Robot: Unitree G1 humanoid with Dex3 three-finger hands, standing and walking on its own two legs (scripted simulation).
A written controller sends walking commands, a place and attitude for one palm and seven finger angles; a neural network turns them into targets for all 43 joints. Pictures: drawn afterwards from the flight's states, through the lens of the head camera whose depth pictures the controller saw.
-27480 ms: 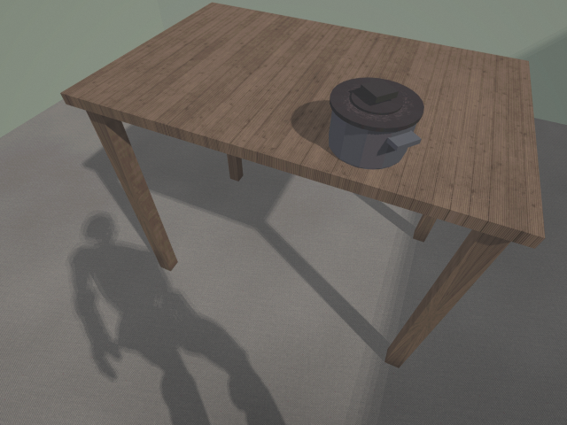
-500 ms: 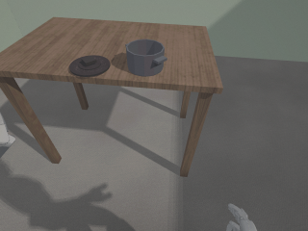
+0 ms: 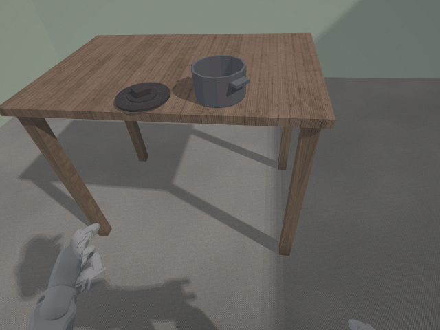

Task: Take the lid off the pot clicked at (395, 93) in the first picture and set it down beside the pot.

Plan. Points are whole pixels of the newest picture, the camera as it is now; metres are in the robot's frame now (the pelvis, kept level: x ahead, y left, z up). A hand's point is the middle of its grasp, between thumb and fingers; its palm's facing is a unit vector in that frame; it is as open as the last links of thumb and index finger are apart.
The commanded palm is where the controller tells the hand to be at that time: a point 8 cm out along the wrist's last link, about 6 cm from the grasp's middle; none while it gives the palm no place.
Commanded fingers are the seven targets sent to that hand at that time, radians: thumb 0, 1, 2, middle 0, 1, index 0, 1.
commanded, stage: let the arm hang, fingers relaxed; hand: left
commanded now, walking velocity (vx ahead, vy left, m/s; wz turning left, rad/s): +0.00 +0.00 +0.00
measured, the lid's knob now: (141, 89) +0.77 +0.26 +0.10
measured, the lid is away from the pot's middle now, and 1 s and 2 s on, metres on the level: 0.24 0.24 0.24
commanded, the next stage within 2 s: look to check the result in 0.94 s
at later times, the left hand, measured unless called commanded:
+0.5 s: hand out of the picture +0.03 +0.18 -0.14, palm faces +0.03 -0.97 -0.24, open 7.3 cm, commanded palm none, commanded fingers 0.00 0.90 0.90 -0.20 -0.30 -0.20 -0.30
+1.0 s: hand out of the picture +0.14 +0.17 -0.15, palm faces +0.03 -0.98 -0.20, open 7.3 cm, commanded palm none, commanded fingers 0.00 0.90 0.90 -0.20 -0.30 -0.20 -0.30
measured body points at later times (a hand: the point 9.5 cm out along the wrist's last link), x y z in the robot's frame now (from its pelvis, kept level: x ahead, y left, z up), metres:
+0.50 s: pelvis +0.06 +0.00 +0.03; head +0.09 -0.01 +0.47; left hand +0.03 +0.23 -0.13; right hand +0.03 -0.22 -0.14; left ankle +0.03 +0.13 -0.71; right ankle +0.07 -0.12 -0.71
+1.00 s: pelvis +0.09 -0.01 +0.03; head +0.11 -0.01 +0.48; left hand +0.14 +0.22 -0.13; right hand +0.08 -0.23 -0.13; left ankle +0.03 +0.13 -0.71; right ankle +0.07 -0.12 -0.71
